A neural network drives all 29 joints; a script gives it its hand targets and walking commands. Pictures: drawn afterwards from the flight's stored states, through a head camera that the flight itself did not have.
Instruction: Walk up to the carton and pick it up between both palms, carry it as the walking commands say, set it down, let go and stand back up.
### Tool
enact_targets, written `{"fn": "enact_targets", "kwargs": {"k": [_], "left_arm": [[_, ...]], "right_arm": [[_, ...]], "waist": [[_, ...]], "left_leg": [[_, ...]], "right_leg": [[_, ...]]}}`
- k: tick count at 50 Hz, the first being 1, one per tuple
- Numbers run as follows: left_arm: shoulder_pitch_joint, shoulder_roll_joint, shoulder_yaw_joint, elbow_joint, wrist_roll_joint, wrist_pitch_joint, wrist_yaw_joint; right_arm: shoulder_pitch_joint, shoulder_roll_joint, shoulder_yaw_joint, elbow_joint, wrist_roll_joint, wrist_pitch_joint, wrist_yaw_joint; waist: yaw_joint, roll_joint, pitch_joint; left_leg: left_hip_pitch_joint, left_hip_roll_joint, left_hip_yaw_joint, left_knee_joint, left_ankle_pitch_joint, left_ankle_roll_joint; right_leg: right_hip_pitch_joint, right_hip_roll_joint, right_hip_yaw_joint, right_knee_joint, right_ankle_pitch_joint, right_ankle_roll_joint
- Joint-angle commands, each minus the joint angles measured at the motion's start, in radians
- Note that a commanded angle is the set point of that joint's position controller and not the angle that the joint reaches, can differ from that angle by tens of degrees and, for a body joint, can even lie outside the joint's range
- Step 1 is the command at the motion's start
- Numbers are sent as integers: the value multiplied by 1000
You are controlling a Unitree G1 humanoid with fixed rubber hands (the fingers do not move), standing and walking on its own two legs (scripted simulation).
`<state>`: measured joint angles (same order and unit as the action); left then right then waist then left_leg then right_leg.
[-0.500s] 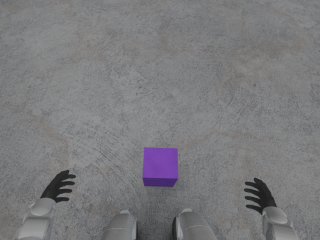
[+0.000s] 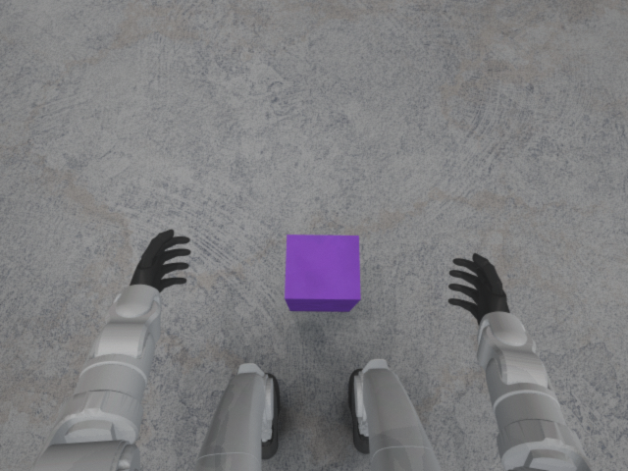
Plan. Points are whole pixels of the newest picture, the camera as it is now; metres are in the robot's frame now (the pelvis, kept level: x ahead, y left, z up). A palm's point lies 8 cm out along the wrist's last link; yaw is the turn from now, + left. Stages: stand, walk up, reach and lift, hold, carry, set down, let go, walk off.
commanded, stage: reach and lift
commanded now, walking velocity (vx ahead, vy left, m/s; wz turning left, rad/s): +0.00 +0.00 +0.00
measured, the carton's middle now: (321, 277) +0.43 -0.03 -0.56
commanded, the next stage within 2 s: none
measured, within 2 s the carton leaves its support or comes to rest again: neither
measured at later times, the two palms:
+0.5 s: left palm (202, 210) +0.46 +0.17 -0.14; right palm (431, 226) +0.43 -0.19 -0.15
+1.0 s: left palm (222, 241) +0.45 +0.16 -0.27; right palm (407, 251) +0.42 -0.19 -0.28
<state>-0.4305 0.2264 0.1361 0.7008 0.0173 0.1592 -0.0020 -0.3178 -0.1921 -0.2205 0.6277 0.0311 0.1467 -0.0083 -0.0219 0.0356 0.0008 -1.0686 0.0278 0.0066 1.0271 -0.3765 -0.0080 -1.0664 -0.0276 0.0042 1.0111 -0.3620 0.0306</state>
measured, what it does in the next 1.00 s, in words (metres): lowers itself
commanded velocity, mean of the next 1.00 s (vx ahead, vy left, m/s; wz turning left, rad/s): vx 0.00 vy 0.00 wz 0.00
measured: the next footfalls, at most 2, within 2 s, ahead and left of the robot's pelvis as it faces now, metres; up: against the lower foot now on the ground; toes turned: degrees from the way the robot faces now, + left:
none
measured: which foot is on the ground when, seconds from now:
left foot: down 0.00-1.00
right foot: down 0.00-1.00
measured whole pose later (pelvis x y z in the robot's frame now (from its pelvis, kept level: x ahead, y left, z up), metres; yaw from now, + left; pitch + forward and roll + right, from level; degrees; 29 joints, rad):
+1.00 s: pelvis -0.03 -0.01 -0.14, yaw +1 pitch +49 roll +0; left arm -1.00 0.19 0.22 0.86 -0.01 0.05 0.08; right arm -0.93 -0.13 -0.31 0.81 -0.04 0.03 -0.10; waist -0.02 0.03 -0.10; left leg -1.91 0.01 -0.02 1.49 -0.44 -0.02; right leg -1.91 -0.03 0.01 1.49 -0.44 0.02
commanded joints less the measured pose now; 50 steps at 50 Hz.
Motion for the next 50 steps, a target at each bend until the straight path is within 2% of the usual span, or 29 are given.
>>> {"fn": "enact_targets", "kwargs": {"k": [1, 3, 5, 8, 13, 15, 16, 19, 22, 25, 27, 28, 29, 32, 33, 34, 35, 36, 37, 38, 39, 40, 43, 45, 46, 47, 48, 49, 50], "left_arm": [[-321, 119, 22, -138, -35, -12, 13], [-382, 162, 47, -168, -26, -1, 23], [-416, 154, 21, -56, -65, 16, 21], [-554, 160, 41, -9, -59, 9, 13], [-687, 132, 83, 14, -29, -16, 23], [-705, 106, 93, 42, -28, -35, 30], [-813, 114, 85, 6, -45, -41, 32], [-769, 70, 91, 121, -25, -65, 43], [-783, 36, 115, -4, -23, -104, 55], [-682, 23, 114, -4, 22, -117, 67], [-707, -4, 109, -108, 20, -124, 62], [-638, 12, 133, 14, 35, -122, 63], [-687, 13, 139, -127, 41, -134, 56], [-631, -46, 138, 62, 71, -136, 53], [-671, -22, 159, 33, 67, -145, 43], [-665, -23, 157, 33, 91, -138, 40], [-722, 14, 161, -33, 90, -156, 48], [-712, -25, 168, 94, 74, -151, 49], [-743, 14, 183, 19, 88, -162, 46], [-814, 20, 143, 32, 41, -155, 49], [-782, 47, 162, -48, 49, -161, 59], [-766, 45, 155, 35, 37, -163, 59], [-696, 0, 100, 100, 13, -148, 67], [-724, 17, 63, 0, -13, -153, 82], [-724, 51, 95, 50, -21, -133, 88], [-793, 47, 85, 5, -44, -133, 89], [-798, 67, 92, 91, -33, -128, 94], [-777, 46, 67, -3, -53, -133, 93], [-845, 87, 62, 30, -55, -132, 92]], "right_arm": [[-347, -125, -14, -154, 14, -27, -16], [-416, -133, -57, -150, 13, -12, -29], [-414, -120, -46, -43, -21, 5, -45], [-539, -99, -20, 58, -9, 19, -55], [-682, -74, -75, 58, 13, -8, -69], [-683, -70, -77, 76, -4, -27, -80], [-796, -107, -116, 18, -7, -44, -77], [-797, -38, -90, 103, -17, -66, -81], [-788, -22, -88, -3, -35, -108, -87], [-714, -7, -132, -25, -64, -121, -70], [-716, -15, -129, -98, -75, -133, -64], [-634, -12, -131, 33, -94, -126, -63], [-649, -31, -156, -83, -102, -129, -58], [-656, 52, -152, 66, -112, -128, -36], [-699, 58, -158, 44, -128, -135, -37], [-702, 36, -166, 31, -120, -129, -34], [-684, 29, -171, 17, -115, -145, -37], [-707, 72, -129, 125, -120, -151, -42], [-796, 39, -123, -16, -87, -156, -48], [-815, 4, -132, 70, -88, -144, -51], [-774, 42, -108, 62, -80, -148, -62], [-772, 42, -111, 75, -96, -149, -71], [-703, 33, -81, 140, -71, -154, -76], [-759, -51, -110, 47, -73, -169, -89], [-809, -72, -104, 49, -64, -155, -97], [-819, -97, -104, -8, -69, -154, -107], [-843, -70, -103, 100, -84, -145, -109], [-846, -88, -93, -11, -52, -147, -111], [-886, -26, -24, 35, -13, -135, -115]], "waist": [[-26, -40, -652], [-4, 7, -779], [-50, -79, -672], [-27, -75, -674], [-6, 67, -785], [-6, 40, -858], [-59, 57, -906], [-18, 45, -932], [-19, -46, -1069], [-7, 17, -1207], [-44, -15, -1250], [-43, -28, -1143], [-41, -5, -1112], [5, 44, -900], [-34, -28, -865], [12, 57, -911], [-20, 35, -848], [-14, -25, -815], [37, 17, -928], [-17, 19, -921], [36, -40, -1022], [-15, -51, -1055], [-12, -14, -1113], [-51, 15, -1185], [-12, -22, -1207], [-73, -24, -1118], [-29, -50, -1053], [-68, -29, -1141], [-18, -38, -1168]], "left_leg": [[199, -72, 17, -69, 140, -15], [254, -70, 19, -81, 133, -14], [142, -84, 29, -67, 40, -16], [39, -88, 42, -61, -67, -11], [90, -96, 37, -22, 14, -29], [69, -103, 45, 5, 96, -32], [83, -96, 19, 6, 106, -36], [100, -116, 18, 30, 222, -32], [29, -128, 23, 31, 352, -23], [133, -129, 10, 52, 504, -25], [99, -134, 14, 40, 525, -23], [32, -120, 15, 63, 514, -35], [-19, -124, 21, 39, 508, -28], [-82, -126, 28, 49, 455, -21], [-138, -130, 6, 49, 371, -11], [-91, -128, 21, 48, 370, -23], [-149, -122, 6, 81, 350, -16], [-224, -123, 8, 100, 337, -25], [-192, -130, 23, 145, 302, -17], [-253, -107, 22, 166, 262, -29], [-267, -112, 19, 196, 341, -36], [-262, -126, 19, 211, 299, -20], [-248, -126, 12, 320, 392, -36], [-264, -123, 19, 355, 375, -43], [-300, -124, 19, 372, 357, -48], [-338, -120, 25, 372, 292, -45], [-399, -132, 37, 370, 234, -45], [-385, -130, 46, 401, 230, -37], [-464, -133, 67, 451, 207, -35]], "right_leg": [[221, 76, -39, -73, 199, 22], [215, 71, -65, -48, 184, 22], [182, 74, -50, -62, 115, 29], [165, 60, -39, -73, 12, 14], [8, 77, -68, -12, 69, 3], [58, 89, -64, 5, 157, 2], [1, 100, -96, 42, 157, 12], [-20, 109, -86, 36, 230, 13], [136, 112, -51, 41, 404, 18], [92, 126, -67, 90, 509, 10], [160, 120, -68, 73, 573, 9], [93, 113, -47, 73, 589, 2], [121, 113, -32, 59, 580, -5], [-78, 120, -27, 66, 471, -3], [-76, 122, -46, 75, 423, 4], [-71, 113, -25, 78, 424, 11], [-147, 107, -18, 101, 392, 10], [-166, 115, -37, 119, 396, 17], [-130, 110, -18, 149, 352, 19], [-178, 108, -18, 185, 326, 9], [-120, 109, -20, 230, 430, 11], [-77, 114, -28, 245, 407, 23], [-222, 120, -46, 354, 421, 23], [-243, 131, -56, 388, 414, 20], [-230, 120, -61, 425, 416, 23], [-291, 127, -70, 403, 337, 27], [-292, 123, -67, 405, 299, 30], [-235, 128, -71, 432, 333, 22], [-164, 114, -38, 460, 364, 24]]}}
